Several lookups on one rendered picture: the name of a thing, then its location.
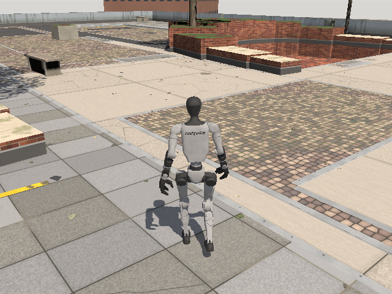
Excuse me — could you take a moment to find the robot right hand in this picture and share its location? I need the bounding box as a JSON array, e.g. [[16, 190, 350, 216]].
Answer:
[[215, 167, 229, 179]]

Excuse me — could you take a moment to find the robot right forearm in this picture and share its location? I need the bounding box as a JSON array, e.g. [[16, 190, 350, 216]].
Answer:
[[217, 146, 228, 169]]

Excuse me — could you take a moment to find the left robot upper arm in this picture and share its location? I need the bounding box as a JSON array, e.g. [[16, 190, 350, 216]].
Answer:
[[167, 124, 182, 159]]

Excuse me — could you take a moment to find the robot right shin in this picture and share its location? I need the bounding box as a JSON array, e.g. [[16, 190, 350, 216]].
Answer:
[[204, 201, 213, 244]]

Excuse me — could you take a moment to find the robot left hand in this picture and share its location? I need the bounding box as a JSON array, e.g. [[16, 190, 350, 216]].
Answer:
[[159, 178, 173, 195]]

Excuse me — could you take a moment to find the robot torso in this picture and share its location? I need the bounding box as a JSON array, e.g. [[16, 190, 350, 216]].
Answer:
[[181, 120, 209, 184]]

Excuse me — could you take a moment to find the right robot upper arm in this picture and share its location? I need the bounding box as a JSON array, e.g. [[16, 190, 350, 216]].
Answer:
[[207, 122, 224, 155]]

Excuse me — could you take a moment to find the robot left forearm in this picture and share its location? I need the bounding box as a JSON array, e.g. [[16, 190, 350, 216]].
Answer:
[[160, 150, 173, 180]]

